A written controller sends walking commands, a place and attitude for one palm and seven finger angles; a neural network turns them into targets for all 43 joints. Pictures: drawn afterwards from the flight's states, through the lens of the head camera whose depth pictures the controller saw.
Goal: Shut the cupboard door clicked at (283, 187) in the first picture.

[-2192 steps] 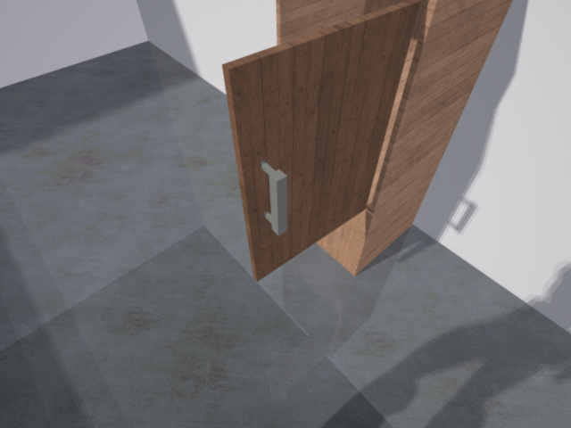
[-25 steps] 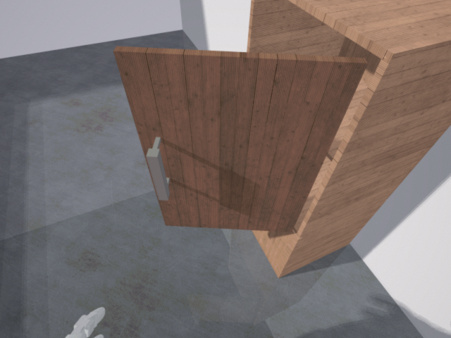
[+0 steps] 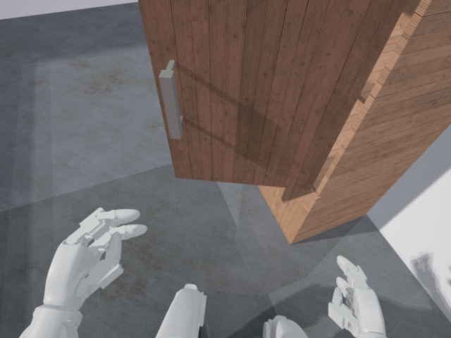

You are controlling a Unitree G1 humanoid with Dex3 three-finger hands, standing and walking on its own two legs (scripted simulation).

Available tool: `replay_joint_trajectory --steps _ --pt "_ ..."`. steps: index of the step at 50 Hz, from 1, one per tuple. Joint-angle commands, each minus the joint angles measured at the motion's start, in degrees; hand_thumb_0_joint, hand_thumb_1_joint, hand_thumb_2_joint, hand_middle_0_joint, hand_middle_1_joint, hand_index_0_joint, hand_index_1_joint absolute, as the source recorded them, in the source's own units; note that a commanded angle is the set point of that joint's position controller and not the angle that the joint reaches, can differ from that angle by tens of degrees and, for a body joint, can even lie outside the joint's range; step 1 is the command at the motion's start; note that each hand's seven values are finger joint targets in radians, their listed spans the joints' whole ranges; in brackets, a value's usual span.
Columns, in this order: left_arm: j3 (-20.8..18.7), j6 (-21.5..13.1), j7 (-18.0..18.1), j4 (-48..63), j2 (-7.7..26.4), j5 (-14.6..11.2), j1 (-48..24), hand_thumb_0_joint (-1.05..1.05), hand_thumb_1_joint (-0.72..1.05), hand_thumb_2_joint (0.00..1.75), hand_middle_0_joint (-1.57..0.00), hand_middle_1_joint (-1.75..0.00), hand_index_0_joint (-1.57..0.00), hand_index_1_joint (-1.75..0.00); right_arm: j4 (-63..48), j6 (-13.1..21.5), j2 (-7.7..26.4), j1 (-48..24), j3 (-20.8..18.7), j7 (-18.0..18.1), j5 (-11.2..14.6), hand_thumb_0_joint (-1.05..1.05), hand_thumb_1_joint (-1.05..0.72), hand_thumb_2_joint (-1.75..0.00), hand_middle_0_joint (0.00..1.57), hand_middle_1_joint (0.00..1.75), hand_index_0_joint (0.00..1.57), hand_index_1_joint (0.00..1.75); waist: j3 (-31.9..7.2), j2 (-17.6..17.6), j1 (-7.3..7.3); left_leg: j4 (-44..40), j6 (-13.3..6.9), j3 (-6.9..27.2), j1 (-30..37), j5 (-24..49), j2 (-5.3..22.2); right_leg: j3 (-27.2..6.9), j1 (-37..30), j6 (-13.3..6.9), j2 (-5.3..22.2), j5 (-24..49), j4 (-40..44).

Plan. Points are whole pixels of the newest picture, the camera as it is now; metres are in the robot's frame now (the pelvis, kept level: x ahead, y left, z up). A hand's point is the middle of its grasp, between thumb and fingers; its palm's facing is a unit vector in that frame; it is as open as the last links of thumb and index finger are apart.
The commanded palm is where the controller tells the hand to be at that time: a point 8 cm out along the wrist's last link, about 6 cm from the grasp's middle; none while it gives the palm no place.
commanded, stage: raise the hand and make a fist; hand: left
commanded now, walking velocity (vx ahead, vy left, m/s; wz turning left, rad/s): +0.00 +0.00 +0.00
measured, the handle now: (174, 101) +0.54 +0.18 +0.09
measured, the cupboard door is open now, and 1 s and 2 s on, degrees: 63 63 63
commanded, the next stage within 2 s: bring the fist close to the handle in 1.32 s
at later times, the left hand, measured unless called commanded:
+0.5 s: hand (109, 253) +0.22 +0.20 +0.08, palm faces +0.01 -1.00 -0.02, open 3.3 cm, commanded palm +0.20 +0.25 +0.08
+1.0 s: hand (116, 236) +0.24 +0.19 +0.10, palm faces -0.01 -1.00 -0.03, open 3.1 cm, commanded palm +0.22 +0.25 +0.10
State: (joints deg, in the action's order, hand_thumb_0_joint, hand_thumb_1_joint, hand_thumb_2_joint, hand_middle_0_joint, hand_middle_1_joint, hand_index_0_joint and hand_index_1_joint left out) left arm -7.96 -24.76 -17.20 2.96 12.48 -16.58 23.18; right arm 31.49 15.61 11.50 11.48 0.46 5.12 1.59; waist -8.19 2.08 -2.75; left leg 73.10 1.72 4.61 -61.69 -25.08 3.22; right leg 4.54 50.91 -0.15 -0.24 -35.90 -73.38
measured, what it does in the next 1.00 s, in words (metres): stands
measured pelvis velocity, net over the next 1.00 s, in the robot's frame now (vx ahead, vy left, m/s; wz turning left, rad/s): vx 0.02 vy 0.01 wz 0.00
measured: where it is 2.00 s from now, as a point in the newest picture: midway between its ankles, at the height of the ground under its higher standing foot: outside the picture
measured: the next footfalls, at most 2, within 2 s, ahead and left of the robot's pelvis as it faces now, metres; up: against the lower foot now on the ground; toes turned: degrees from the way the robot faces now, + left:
none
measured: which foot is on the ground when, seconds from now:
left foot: down 0.00-1.00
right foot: down 0.00-1.00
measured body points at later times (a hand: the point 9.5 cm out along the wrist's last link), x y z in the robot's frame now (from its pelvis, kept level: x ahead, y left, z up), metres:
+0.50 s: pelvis +0.01 +0.02 +0.02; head +0.05 +0.04 +0.47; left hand +0.21 +0.26 +0.08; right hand +0.20 -0.21 -0.04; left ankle +0.10 +0.13 -0.62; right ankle +0.01 -0.12 -0.62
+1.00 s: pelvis +0.02 +0.01 +0.03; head +0.06 +0.00 +0.48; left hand +0.23 +0.24 +0.10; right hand +0.19 -0.22 -0.05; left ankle +0.10 +0.13 -0.62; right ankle +0.01 -0.12 -0.62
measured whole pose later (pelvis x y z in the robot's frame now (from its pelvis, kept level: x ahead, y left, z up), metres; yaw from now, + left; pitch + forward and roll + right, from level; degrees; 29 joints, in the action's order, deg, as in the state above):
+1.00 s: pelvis +0.02 +0.01 +0.03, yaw +0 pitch +12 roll -3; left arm -7.9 -18.8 -14.1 2.7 13.9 -16.8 21.4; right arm 30.2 11.4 13.2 15.5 1.3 4.0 1.8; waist -8.3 3.5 -0.9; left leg 65.2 1.2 3.2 -53.6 -23.5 3.2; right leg 3.4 43.2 0.5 -0.1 -33.2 -64.7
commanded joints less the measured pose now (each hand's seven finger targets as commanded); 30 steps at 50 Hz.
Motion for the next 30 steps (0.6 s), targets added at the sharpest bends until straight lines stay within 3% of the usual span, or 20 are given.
replay_joint_trajectory --steps 1,3,6,8,9,12,16,18,23,26,27,30 --pt "-3.95 2.19 1.41 9.95 6.84 -0.88 -1.24 0.00 0.90 0.90 -0.75 -0.90 -0.75 -0.90 -9.30 2.13 7.74 -2.60 -3.67 0.49 0.74 0.00 -0.90 -0.90 0.20 0.30 0.20 0.30 -9.99 1.80 1.42 -14.97 -3.12 -0.61 16.10 -4.15 -2.11 -3.50 0.75 -0.98 -1.46 0.28 18.03" --pt "-6.03 3.57 3.04 9.20 7.84 -0.51 1.01 0.00 0.90 0.90 -0.79 -0.94 -0.79 -0.94 -9.36 1.40 7.31 -3.12 -3.64 0.28 0.57 0.00 -0.90 -0.90 0.20 0.30 0.20 0.30 -10.15 1.42 0.14 -16.60 -2.98 -0.20 16.86 -3.96 -1.98 -2.26 -0.62 -1.15 -1.87 1.35 17.75" --pt "-5.12 1.82 5.00 13.11 6.71 -0.59 0.38 0.00 0.90 0.90 -0.84 -1.00 -0.84 -1.00 -9.64 1.37 7.06 -2.79 -3.41 -0.38 0.14 0.00 -0.90 -0.90 0.20 0.30 0.20 0.30 -11.78 1.49 0.58 -16.82 -2.88 -0.21 19.09 -0.97 -1.97 -1.09 -1.16 -1.23 -1.76 4.65 16.72" --pt "-5.40 0.23 6.07 13.15 7.00 -0.33 0.36 0.00 0.90 0.90 -0.88 -1.04 -0.88 -1.04 -9.25 1.35 7.24 -2.43 -3.44 -0.61 -0.23 0.00 -0.90 -0.90 0.20 0.30 0.20 0.30 -11.27 0.82 0.76 -16.81 -2.80 0.26 18.60 -0.84 -1.88 -0.62 -0.96 -1.38 -2.02 5.35 16.01" --pt "-3.10 -0.62 6.14 13.48 5.41 0.16 0.47 0.00 0.90 0.90 -0.90 -1.06 -0.90 -1.06 -9.52 1.46 7.42 -2.47 -3.31 -0.81 -0.25 0.00 -0.90 -0.90 0.20 0.30 0.20 0.30 -10.24 1.58 1.47 -16.91 -2.78 0.07 18.84 -1.45 -1.86 -0.49 0.27 -1.31 -1.80 5.04 15.96" --pt "-1.59 -2.02 6.09 13.52 5.26 0.59 0.08 0.00 0.90 0.90 -0.95 -1.12 -0.95 -1.12 -9.59 1.50 8.09 -1.85 -3.23 -1.13 -0.39 0.00 -0.90 -0.90 0.20 0.30 0.20 0.30 -9.46 1.96 2.28 -17.49 -2.68 0.70 18.65 -3.97 -1.73 -0.27 1.36 -1.36 -1.76 4.35 15.60" --pt "-2.36 -1.57 5.39 13.54 6.30 0.47 -0.40 0.00 0.90 0.90 -1.02 -1.20 -1.02 -1.20 -10.03 1.00 8.56 -1.12 -3.43 -0.89 -0.11 0.00 -0.90 -0.90 0.20 0.30 0.20 0.30 -9.95 0.92 2.23 -17.63 -2.76 0.45 18.60 -4.01 -1.88 -0.68 0.18 -1.31 -1.70 4.45 16.30" --pt "-3.18 -0.94 5.50 14.71 7.57 0.69 -0.77 0.00 0.90 0.90 -1.06 -1.24 -1.06 -1.24 -10.30 0.69 8.69 -0.89 -3.36 -0.83 -0.14 0.00 -0.90 -0.90 0.20 0.30 0.20 0.30 -10.74 2.79 1.85 -18.25 -2.81 0.81 19.67 -3.60 -1.92 -0.54 -0.75 -1.53 -1.95 5.76 16.13" --pt "-3.15 0.12 6.20 16.16 7.42 0.80 -1.13 0.00 0.90 0.90 -1.15 -1.34 -1.15 -1.34 -10.63 -0.22 8.36 -0.64 -3.14 -0.78 -0.07 0.00 -0.90 -0.90 0.20 0.30 0.20 0.30 -10.37 4.31 2.07 -18.74 -2.78 0.61 21.45 -1.85 -1.92 -0.27 -1.90 -1.54 -2.19 7.72 16.92" --pt "-2.46 0.69 5.83 14.59 6.41 0.60 -1.36 0.00 0.90 0.90 -1.21 -1.40 -1.21 -1.40 -10.90 -0.79 8.34 -0.54 -3.02 -0.88 0.06 0.00 -0.90 -0.90 0.20 0.30 0.20 0.30 -8.79 2.11 2.69 -18.75 -2.75 0.16 21.30 -1.44 -1.87 -0.23 -2.16 -1.36 -2.18 7.75 17.91" --pt "-2.53 0.69 5.64 15.01 6.56 0.51 -1.52 0.00 0.90 0.90 -1.23 -1.42 -1.23 -1.42 -11.10 -0.83 8.40 -0.60 -2.92 -0.96 0.00 0.00 -0.90 -0.90 0.20 0.30 0.20 0.30 -9.54 3.51 2.32 -18.75 -2.70 0.07 21.65 -0.88 -1.98 -0.33 -2.57 -1.46 -2.15 8.07 17.78" --pt "-2.31 1.18 4.98 14.50 6.53 0.53 -1.69 0.00 0.90 0.90 -1.28 -1.48 -1.28 -1.48 -11.27 -1.11 8.26 -0.23 -2.82 -1.13 0.10 0.00 -0.90 -0.90 0.20 0.30 0.20 0.30 -9.58 2.86 2.46 -18.50 -2.76 -0.21 22.25 1.46 -1.98 -0.39 -3.69 -1.50 -2.26 9.84 18.16"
